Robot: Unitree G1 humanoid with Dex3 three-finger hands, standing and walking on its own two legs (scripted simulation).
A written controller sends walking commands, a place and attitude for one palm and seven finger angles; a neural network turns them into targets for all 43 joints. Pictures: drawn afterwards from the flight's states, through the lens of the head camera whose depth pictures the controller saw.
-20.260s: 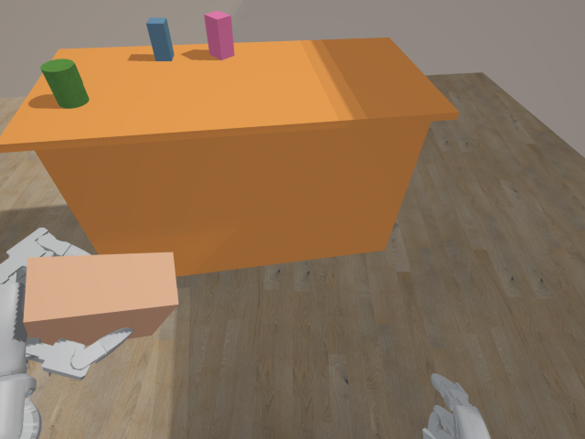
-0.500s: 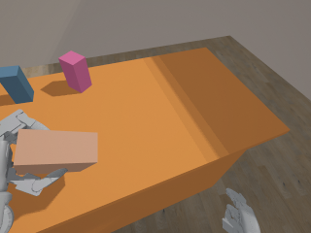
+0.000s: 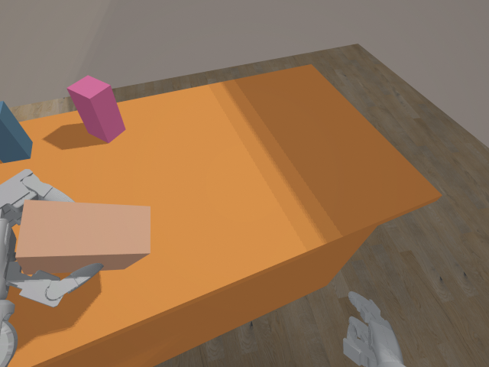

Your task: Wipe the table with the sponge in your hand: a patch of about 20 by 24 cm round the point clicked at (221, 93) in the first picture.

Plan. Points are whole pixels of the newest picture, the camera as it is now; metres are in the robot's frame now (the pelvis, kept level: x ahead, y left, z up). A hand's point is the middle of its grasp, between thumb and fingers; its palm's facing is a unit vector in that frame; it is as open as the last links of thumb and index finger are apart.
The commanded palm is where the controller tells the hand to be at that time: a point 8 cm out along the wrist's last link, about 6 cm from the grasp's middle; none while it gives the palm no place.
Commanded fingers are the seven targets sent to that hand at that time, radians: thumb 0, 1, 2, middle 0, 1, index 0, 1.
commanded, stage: shuffle to correct the standing spot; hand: left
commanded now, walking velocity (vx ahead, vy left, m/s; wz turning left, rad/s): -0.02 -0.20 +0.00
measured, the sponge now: (102, 241) +0.24 +0.21 +0.13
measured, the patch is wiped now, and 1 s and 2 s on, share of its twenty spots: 0.00 0.00 0.00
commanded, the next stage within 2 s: come to a stop and stand still in 0.18 s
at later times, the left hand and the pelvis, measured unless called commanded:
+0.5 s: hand (117, 247) +0.22 +0.18 +0.15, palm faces +0.33 -0.85 -0.40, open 9.9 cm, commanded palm +0.17 +0.22 +0.17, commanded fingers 0.00 0.10 1.30 -1.20 -1.60 -1.20 -1.60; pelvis +0.01 -0.06 -0.01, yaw +0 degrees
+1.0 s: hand (41, 283) +0.18 +0.25 +0.13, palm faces +0.26 -0.89 -0.36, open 9.9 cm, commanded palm +0.13 +0.30 +0.17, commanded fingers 0.00 0.10 1.30 -1.20 -1.60 -1.20 -1.60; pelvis -0.03 +0.03 -0.01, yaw -1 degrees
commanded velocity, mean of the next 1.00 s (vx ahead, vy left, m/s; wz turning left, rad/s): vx -0.01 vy -0.02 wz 0.00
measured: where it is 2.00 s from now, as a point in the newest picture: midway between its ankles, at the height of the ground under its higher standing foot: outside the picture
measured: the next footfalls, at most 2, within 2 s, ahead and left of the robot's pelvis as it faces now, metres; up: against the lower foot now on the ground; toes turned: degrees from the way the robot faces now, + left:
right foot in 1.88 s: -0.04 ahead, -0.02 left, +0.00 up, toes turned +4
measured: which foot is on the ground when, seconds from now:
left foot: down 0.00-1.00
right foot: down 0.00-1.00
